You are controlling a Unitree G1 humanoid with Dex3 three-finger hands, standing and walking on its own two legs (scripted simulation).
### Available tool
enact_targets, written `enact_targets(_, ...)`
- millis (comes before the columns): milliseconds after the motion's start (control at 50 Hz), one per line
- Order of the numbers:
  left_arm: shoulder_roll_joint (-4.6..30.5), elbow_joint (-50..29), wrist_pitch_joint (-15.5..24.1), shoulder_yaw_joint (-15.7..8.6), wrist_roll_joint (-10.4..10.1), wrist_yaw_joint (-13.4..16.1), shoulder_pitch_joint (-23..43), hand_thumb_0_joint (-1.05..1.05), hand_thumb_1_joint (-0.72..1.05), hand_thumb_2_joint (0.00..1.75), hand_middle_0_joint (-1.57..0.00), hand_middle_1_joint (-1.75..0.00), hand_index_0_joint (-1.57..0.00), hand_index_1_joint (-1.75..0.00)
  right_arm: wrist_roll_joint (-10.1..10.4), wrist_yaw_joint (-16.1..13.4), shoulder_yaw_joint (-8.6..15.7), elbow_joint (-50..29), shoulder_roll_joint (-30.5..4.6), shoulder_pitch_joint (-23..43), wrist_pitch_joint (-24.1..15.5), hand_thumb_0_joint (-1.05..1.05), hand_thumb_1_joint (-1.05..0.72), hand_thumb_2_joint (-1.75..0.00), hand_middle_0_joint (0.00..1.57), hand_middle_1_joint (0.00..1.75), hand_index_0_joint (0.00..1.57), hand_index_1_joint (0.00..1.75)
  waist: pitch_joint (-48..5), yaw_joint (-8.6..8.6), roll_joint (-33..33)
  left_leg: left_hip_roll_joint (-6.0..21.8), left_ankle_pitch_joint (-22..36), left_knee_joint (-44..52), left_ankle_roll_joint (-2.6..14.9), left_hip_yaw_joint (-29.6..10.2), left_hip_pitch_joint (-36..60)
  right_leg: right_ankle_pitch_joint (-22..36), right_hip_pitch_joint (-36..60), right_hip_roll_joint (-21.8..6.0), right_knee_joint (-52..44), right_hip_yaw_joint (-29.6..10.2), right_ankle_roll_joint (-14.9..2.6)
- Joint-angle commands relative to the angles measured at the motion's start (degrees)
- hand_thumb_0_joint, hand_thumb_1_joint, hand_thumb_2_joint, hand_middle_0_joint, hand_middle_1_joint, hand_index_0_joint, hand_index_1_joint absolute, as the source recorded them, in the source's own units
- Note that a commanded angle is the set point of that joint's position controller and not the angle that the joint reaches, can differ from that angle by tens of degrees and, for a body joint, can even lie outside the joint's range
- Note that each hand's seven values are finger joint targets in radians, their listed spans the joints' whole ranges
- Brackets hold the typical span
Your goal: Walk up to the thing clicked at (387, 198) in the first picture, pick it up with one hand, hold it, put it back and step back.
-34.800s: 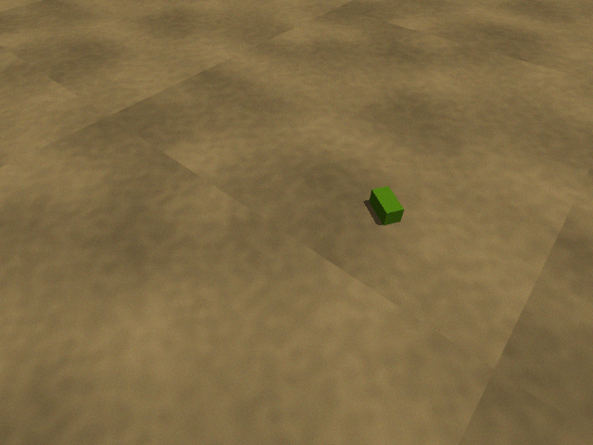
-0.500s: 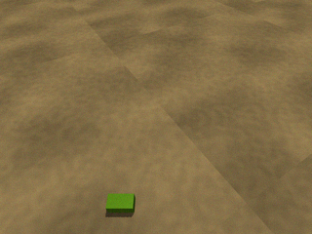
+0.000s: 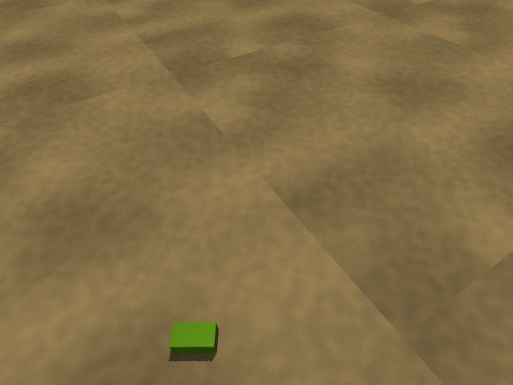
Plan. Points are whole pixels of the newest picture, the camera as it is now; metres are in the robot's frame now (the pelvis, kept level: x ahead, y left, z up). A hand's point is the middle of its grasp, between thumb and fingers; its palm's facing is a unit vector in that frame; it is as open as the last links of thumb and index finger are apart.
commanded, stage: stand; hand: left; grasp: from above
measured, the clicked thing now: (195, 337) +0.43 +0.25 -0.74
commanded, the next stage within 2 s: step back in 0.78 s
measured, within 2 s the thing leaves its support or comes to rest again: neither
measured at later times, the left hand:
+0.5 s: hand out of the picture +0.08 +0.24 -0.16, palm faces -0.01 -0.94 -0.34, open 7.4 cm
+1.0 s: hand out of the picture +0.08 +0.28 -0.17, palm faces -0.01 -0.93 -0.38, open 7.4 cm
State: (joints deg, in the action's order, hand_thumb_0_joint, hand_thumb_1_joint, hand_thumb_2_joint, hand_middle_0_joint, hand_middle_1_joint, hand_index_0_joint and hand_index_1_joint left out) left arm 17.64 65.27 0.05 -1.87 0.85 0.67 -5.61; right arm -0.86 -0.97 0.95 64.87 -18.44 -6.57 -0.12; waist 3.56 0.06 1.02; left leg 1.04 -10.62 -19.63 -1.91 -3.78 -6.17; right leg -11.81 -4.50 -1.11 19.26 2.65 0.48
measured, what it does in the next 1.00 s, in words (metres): stands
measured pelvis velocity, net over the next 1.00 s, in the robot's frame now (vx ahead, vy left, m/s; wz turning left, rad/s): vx -0.03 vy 0.02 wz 0.00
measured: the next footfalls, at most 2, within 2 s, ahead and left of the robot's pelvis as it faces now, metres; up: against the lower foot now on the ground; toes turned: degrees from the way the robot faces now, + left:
right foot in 1.52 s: -0.13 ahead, -0.07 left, +0.00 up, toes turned -3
left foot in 1.86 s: -0.22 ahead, +0.17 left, +0.00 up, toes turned -3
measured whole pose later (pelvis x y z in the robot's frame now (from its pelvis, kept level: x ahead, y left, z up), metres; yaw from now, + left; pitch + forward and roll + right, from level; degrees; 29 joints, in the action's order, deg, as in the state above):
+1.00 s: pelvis -0.03 +0.02 -0.01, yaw +0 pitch -2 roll +0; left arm 20.5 56.6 -1.9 -4.1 1.1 0.9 -4.1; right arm 0.2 0.1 2.9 56.4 -22.3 -6.2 2.8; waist 9.1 1.0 -0.1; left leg -2.5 -25.8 -48.5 2.3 -2.8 -19.7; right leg -14.5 -14.3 -3.1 30.8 1.5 0.9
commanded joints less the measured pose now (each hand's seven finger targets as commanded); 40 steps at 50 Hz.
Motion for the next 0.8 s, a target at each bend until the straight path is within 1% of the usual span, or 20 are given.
enact_targets(0, 12.2, -3.3, 1.6, -2.2, 0.2, 0.6, 1.6, 0.0, 0.9, 0.9, -0.2, -0.3, -0.2, -0.3, 0.0, -0.4, 1.7, -3.5, -10.9, 1.8, -1.2, 0.0, -0.9, -0.9, 0.2, 0.3, 0.2, 0.3, -4.3, -0.19, -1.5, 5.1, 10.9, 2.2, 2.63, -3.1, -0.1, 9.9, 1.3, -6.2, -3.5, -5.1, -1.04)
enact_targets(20, 12.1, -3.5, 1.6, -2.2, 0.1, 0.7, 1.7, 0.0, 0.9, 0.9, -0.2, -0.3, -0.2, -0.3, -0.1, -0.4, 1.8, -3.5, -11.3, 2.1, -1.3, 0.0, -0.9, -0.9, 0.2, 0.3, 0.2, 0.3, -5.5, -0.32, -1.5, 5.2, 13.1, 1.6, 2.77, -2.7, 0.5, 13.2, 2.2, -6.3, -2.8, -4.9, -1.0)
enact_targets(40, 12.2, -3.6, 1.6, -2.1, 0.0, 0.7, 1.8, 0.0, 0.9, 0.9, -0.2, -0.3, -0.2, -0.3, -0.1, -0.4, 1.7, -3.4, -11.1, 1.7, -1.3, 0.0, -0.9, -0.9, 0.2, 0.3, 0.2, 0.3, -5.0, -0.21, -2.0, 5.2, 13.4, 1.6, 2.59, -2.7, 0.3, 13.6, 2.0, -6.3, -2.8, -4.9, -0.85)
enact_targets(60, 12.1, -3.7, 1.6, -2.1, 0.0, 0.6, 2.1, 0.0, 0.9, 0.9, -0.2, -0.3, -0.2, -0.3, -0.1, -0.4, 1.7, -3.4, -11.5, 2.0, -1.2, 0.0, -0.9, -0.9, 0.2, 0.3, 0.2, 0.3, -5.2, -0.15, -1.2, 5.2, 12.1, 1.8, 2.62, -2.7, 0.4, 11.8, 1.7, -6.2, -3.1, -4.9, -0.92)
enact_targets(160, 12.4, -3.7, 1.4, -1.9, 0.1, 0.6, 2.0, 0.0, 0.9, 0.9, -0.2, -0.3, -0.2, -0.3, 0.0, -0.4, 1.7, -3.1, -11.7, 2.1, -1.2, 0.0, -0.9, -0.9, 0.2, 0.3, 0.2, 0.3, -4.6, -0.16, -0.8, 5.4, 11.0, 2.6, 2.28, -2.8, 0.4, 8.7, 0.7, -5.8, -3.2, -4.9, -1.17)
enact_targets(180, 12.2, -3.6, 1.5, -1.7, 0.1, 0.6, 1.6, 0.0, 0.9, 0.9, -0.2, -0.3, -0.2, -0.3, 0.0, -0.3, 1.7, -3.0, -11.5, 2.4, -1.1, 0.0, -0.9, -0.9, 0.2, 0.3, 0.2, 0.3, -3.8, -0.37, -1.0, 5.4, 11.2, 2.3, 2.42, -2.8, 0.0, 9.3, 0.8, -6.0, -3.5, -5.0, -1.12)
enact_targets(200, 12.4, -3.7, 1.5, -1.8, 0.1, 0.6, 1.8, 0.0, 0.9, 0.9, -0.2, -0.3, -0.2, -0.3, -0.1, -0.3, 1.7, -3.1, -11.7, 2.1, -1.2, 0.0, -0.9, -0.9, 0.2, 0.3, 0.2, 0.3, -4.9, -0.12, -0.8, 5.5, 11.2, 2.4, 2.5, -2.7, 0.3, 9.6, 1.3, -6.1, -3.3, -5.1, -1.22)
enact_targets(220, 12.6, -3.7, 1.5, -1.7, 0.1, 0.6, 1.9, 0.0, 0.9, 0.9, -0.2, -0.3, -0.2, -0.3, 0.0, -0.3, 1.7, -2.9, -11.4, 2.0, -1.1, 0.0, -0.9, -0.9, 0.2, 0.3, 0.2, 0.3, -3.9, -0.13, -1.3, 5.3, 10.3, 2.9, 2.26, -2.9, -0.6, 8.3, 1.0, -5.9, -3.4, -5.0, -1.23)
enact_targets(260, 12.5, -3.7, 1.5, -1.6, 0.1, 0.6, 1.6, 0.0, 0.9, 0.9, -0.2, -0.3, -0.2, -0.3, 0.0, -0.3, 1.8, -3.1, -12.0, 2.5, -1.1, 0.0, -0.9, -0.9, 0.2, 0.3, 0.2, 0.3, -5.3, -0.33, -0.6, 5.5, 11.9, 2.2, 2.61, -2.6, 0.3, 10.7, 1.8, -6.2, -3.0, -5.1, -1.34)
enact_targets(300, 12.8, -3.8, 1.5, -1.6, 0.0, 0.5, 1.5, 0.0, 0.9, 0.9, -0.2, -0.3, -0.2, -0.3, 0.1, -0.2, 1.7, -3.0, -11.6, 2.3, -1.2, 0.0, -0.9, -0.9, 0.2, 0.3, 0.2, 0.3, -4.8, -0.22, -1.2, 5.5, 12.5, 2.5, 2.28, -2.5, 0.6, 11.0, 1.1, -6.1, -2.9, -5.0, -1.42)
enact_targets(340, 12.7, -3.9, 1.5, -1.5, -0.1, 0.5, 1.7, 0.0, 0.9, 0.9, -0.2, -0.3, -0.2, -0.3, 0.0, -0.2, 1.5, -2.8, -11.7, 2.0, -1.2, 0.0, -0.9, -0.9, 0.2, 0.3, 0.2, 0.3, -3.9, -0.11, -0.6, 5.3, 9.8, 3.2, 2.31, -2.5, -0.4, 8.2, 0.6, -6.0, -3.5, -5.3, -1.23)
enact_targets(440, 12.9, -4.0, 1.6, -1.5, 0.1, 0.4, 1.4, 0.0, 0.9, 0.9, -0.2, -0.3, -0.2, -0.3, -0.1, -0.1, 1.7, -3.0, -11.9, 2.1, -1.2, 0.0, -0.9, -0.9, 0.2, 0.3, 0.2, 0.3, -3.6, -0.14, -1.5, 5.5, 8.7, 3.3, 2.65, -2.8, -0.3, 6.9, 0.0, -6.0, -3.8, -5.3, -1.3)
enact_targets(520, 13.0, -4.1, 1.6, -1.4, 0.1, 0.3, 1.7, 0.0, 0.9, 0.9, -0.2, -0.3, -0.2, -0.3, 0.0, 0.0, 1.6, -2.8, -11.9, 1.7, -1.2, 0.0, -0.9, -0.9, 0.2, 0.3, 0.2, 0.3, -2.9, 0.05, -1.1, 5.4, 7.0, 3.8, 2.35, -2.8, -0.7, 4.2, -0.7, -5.9, -4.1, -5.6, -1.47)
enact_targets(560, 13.1, -4.1, 1.7, -1.3, 0.0, 0.3, 1.1, 0.0, 0.9, 0.9, -0.2, -0.3, -0.2, -0.3, 0.0, 0.1, 1.7, -3.0, -12.1, 2.4, -1.2, 0.0, -0.9, -0.9, 0.2, 0.3, 0.2, 0.3, -3.4, -0.43, -1.4, 5.6, 8.5, 3.5, 2.54, -2.8, -0.7, 6.2, 0.2, -6.0, -4.0, -5.5, -1.38)
enact_targets(600, 12.8, -4.1, 1.7, -1.2, -0.1, 0.2, 1.0, 0.0, 0.9, 0.9, -0.2, -0.3, -0.2, -0.3, 0.1, 0.0, 1.7, -2.9, -12.4, 1.9, -1.3, 0.0, -0.9, -0.9, 0.2, 0.3, 0.2, 0.3, -4.1, -0.17, -0.6, 5.6, 8.7, 3.4, 2.51, -2.7, 0.0, 7.2, 0.0, -6.1, -4.0, -5.8, -1.47)
enact_targets(640, 13.3, -4.1, 1.7, -1.3, -0.1, 0.3, 1.2, 0.0, 0.9, 0.9, -0.2, -0.3, -0.2, -0.3, 0.1, 0.1, 1.6, -2.9, -12.2, 1.7, -1.3, 0.0, -0.9, -0.9, 0.2, 0.3, 0.2, 0.3, -3.7, 0.0, -0.7, 5.3, 7.9, 3.7, 2.36, -2.6, -0.5, 6.3, -0.1, -6.0, -3.8, -5.8, -1.5)
enact_targets(720, 13.4, -4.3, 1.9, -1.3, -0.2, 0.3, 1.2, 0.0, 0.9, 0.9, -0.2, -0.3, -0.2, -0.3, 0.1, 0.1, 1.6, -3.0, -12.3, 1.6, -1.2, 0.0, -0.9, -0.9, 0.2, 0.3, 0.2, 0.3, -4.4, -0.13, -1.3, 5.6, 8.7, 3.5, 2.62, -2.6, -0.4, 7.8, 0.6, -6.1, -3.6, -5.7, -1.48)
enact_targets(740, 13.5, -4.3, 1.9, -1.3, -0.1, 0.3, 1.0, 0.0, 0.9, 0.9, -0.2, -0.3, -0.2, -0.3, 0.0, 0.2, 1.6, -3.2, -12.0, 1.7, -1.2, 0.0, -0.9, -0.9, 0.2, 0.3, 0.2, 0.3, -4.5, -0.15, -1.7, 5.5, 9.7, 3.2, 2.54, -2.6, -0.1, 8.9, 0.6, -6.1, -3.5, -5.6, -1.41)
enact_targets(760, 18.1, -4.7, 1.3, -4.7, -1.1, 0.5, 0.3, 0.0, 0.9, 0.9, -0.2, -0.3, -0.2, -0.3, 0.2, 0.4, 2.3, -5.0, -14.8, 4.0, -0.2, 0.0, -0.9, -0.9, 0.2, 0.3, 0.2, 0.3, 2.0, -0.29, -1.7, 3.7, 17.1, -4.5, 4.07, -2.1, -6.0, 19.1, -2.7, -6.0, 0.6, -6.5, -2.08)
enact_targets(780, 18.3, -5.5, 1.0, -5.0, -1.3, 0.8, -1.0, 0.0, 0.9, 0.9, -0.2, -0.3, -0.2, -0.3, 0.7, 0.4, 2.2, -6.0, -13.4, 2.9, 0.1, 0.0, -0.9, -0.9, 0.2, 0.3, 0.2, 0.3, 0.2, -0.17, -2.8, 2.4, 17.3, -8.5, 3.96, -0.4, -6.5, 24.1, -1.7, -7.2, 1.5, -6.9, -3.59)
